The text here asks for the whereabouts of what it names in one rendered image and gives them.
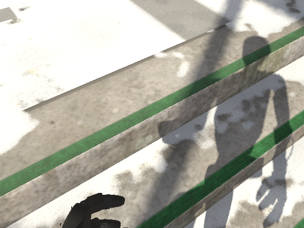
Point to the left robot hand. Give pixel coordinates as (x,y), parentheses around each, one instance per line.
(80,214)

